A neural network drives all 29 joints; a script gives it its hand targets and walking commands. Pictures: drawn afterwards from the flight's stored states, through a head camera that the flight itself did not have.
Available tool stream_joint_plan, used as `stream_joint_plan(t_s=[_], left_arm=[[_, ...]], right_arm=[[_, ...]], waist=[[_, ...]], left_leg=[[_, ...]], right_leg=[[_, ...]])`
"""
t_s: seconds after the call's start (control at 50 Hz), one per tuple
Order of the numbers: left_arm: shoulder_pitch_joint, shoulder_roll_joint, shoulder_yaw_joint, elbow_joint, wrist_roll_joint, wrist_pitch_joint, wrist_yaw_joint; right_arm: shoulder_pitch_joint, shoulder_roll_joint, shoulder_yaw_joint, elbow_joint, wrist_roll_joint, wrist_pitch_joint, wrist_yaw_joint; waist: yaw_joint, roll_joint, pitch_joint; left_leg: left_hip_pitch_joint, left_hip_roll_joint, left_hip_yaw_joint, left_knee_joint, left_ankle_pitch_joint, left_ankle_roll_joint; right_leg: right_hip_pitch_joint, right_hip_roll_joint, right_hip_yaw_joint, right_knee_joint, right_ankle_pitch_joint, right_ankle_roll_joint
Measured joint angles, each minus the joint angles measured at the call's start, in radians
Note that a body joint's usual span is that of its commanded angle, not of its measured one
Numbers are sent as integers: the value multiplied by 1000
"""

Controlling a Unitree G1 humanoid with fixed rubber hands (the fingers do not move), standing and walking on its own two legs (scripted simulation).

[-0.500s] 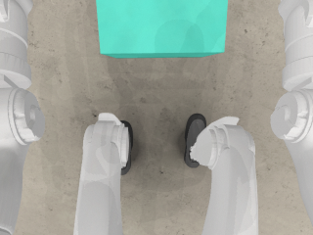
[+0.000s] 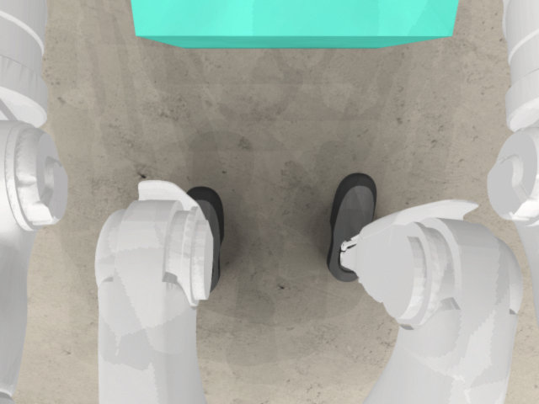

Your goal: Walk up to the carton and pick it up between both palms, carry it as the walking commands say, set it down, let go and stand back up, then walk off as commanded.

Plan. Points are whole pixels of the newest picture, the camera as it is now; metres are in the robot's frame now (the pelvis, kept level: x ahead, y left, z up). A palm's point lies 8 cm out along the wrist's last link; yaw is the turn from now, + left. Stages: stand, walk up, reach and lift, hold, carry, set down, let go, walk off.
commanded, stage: reach and lift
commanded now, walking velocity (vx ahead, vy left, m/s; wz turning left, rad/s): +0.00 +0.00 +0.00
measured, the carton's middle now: out of the picture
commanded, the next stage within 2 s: none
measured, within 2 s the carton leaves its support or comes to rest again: leaves its support in 1.82 s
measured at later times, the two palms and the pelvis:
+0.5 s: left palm out of the picture +0.57 +0.23 -0.18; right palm out of the picture +0.58 -0.20 -0.18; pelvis +0.00 +0.00 -0.01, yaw +0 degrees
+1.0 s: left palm out of the picture +0.57 +0.20 -0.18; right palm out of the picture +0.58 -0.18 -0.18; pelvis +0.00 +0.00 +0.00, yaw +0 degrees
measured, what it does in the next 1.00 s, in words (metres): stands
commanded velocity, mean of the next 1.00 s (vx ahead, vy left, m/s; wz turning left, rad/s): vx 0.00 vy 0.00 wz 0.00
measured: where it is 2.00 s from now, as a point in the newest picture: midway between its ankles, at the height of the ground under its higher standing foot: (274, 250)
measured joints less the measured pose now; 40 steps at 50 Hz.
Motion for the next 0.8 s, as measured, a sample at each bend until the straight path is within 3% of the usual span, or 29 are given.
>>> stream_joint_plan(t_s=[0.52, 0.8], left_arm=[[-12, -18, -31, 16, -20, -7, -2], [-52, -63, -18, 42, 12, -16, 1]], right_arm=[[-23, 18, 18, 29, 18, -12, -4], [-51, 52, 50, 38, 17, -18, -11]], waist=[[-6, -2, 25], [-10, 0, 25]], left_leg=[[12, 1, 6, 33, -17, 0], [8, 3, 4, 12, -4, 0]], right_leg=[[6, 3, 9, 37, -14, 2], [3, 5, 5, 15, -1, 2]])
